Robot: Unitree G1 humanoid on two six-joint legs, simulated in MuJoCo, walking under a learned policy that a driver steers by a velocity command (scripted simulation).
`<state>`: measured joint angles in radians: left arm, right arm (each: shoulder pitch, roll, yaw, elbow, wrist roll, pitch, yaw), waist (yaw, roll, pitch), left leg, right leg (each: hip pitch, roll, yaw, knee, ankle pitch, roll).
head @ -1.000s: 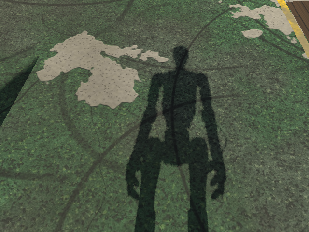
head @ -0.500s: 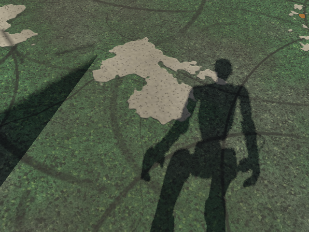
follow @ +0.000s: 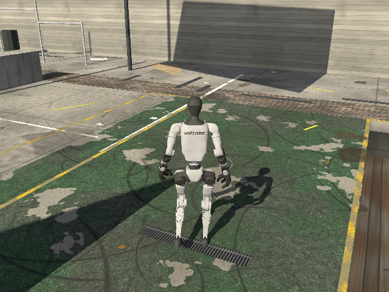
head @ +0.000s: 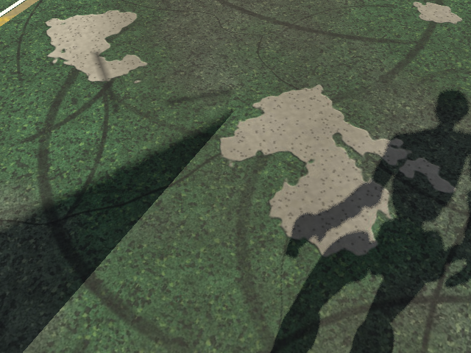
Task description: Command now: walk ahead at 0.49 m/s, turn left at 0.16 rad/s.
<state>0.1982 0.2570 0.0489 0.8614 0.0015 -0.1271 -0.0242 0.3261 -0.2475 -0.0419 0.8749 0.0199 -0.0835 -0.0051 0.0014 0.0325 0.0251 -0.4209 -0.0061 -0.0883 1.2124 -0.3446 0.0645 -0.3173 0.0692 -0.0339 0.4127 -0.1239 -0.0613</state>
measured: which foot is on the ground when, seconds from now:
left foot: up 0.00-0.34, down 0.36-0.94, up 0.96-1.00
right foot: down 0.00-0.38, up 0.40-0.92, down 0.94-1.00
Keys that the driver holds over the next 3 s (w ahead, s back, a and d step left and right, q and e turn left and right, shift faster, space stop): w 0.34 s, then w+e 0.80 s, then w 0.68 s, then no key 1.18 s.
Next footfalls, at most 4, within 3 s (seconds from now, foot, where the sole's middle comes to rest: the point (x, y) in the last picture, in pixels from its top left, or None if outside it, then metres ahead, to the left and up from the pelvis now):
0.36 left None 0.37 0.16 -0.77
0.94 right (284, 296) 0.64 -0.10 -0.77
1.44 left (258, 202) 0.99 -0.04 -0.77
1.94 right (353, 173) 1.12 -0.39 -0.77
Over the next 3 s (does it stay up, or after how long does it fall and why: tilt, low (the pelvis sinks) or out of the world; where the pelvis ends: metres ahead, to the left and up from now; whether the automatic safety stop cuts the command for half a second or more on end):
stays up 1.14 -0.26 0.00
